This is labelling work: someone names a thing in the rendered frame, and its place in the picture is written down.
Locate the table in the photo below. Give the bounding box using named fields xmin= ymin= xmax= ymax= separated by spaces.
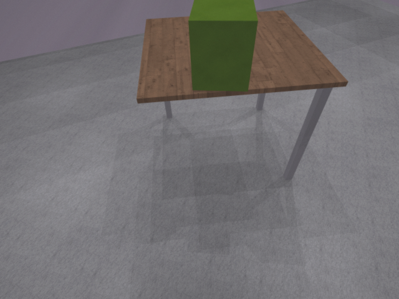
xmin=137 ymin=10 xmax=348 ymax=180

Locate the carton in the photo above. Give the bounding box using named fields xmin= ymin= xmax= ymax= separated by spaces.
xmin=188 ymin=0 xmax=258 ymax=92

